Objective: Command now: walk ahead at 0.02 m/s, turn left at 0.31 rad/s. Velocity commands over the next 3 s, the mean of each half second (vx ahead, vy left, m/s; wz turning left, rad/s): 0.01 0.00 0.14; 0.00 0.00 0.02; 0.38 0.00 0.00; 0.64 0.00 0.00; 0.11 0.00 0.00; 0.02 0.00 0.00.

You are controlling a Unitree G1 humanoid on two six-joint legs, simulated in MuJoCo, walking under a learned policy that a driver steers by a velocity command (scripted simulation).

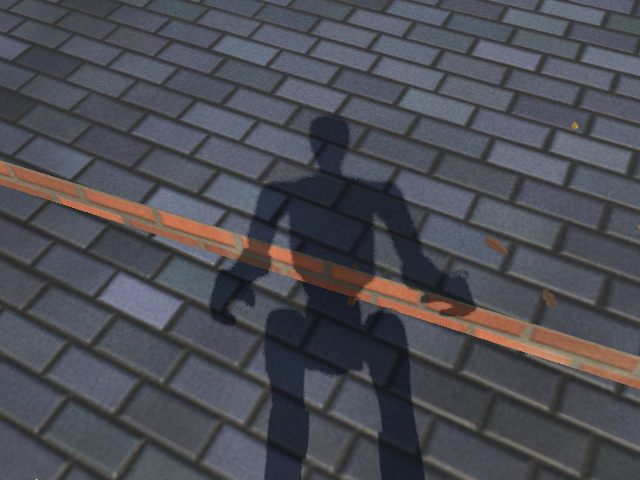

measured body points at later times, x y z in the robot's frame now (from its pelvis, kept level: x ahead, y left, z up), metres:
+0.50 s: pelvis +0.00 +0.01 +0.00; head +0.01 +0.01 +0.45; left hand +0.12 +0.27 -0.11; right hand +0.15 -0.23 -0.12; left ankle -0.01 +0.13 -0.74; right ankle +0.00 -0.13 -0.74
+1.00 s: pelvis -0.01 +0.00 -0.01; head +0.00 +0.00 +0.44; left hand +0.08 +0.25 -0.14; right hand +0.08 -0.25 -0.14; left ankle -0.01 +0.13 -0.74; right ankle +0.00 -0.13 -0.74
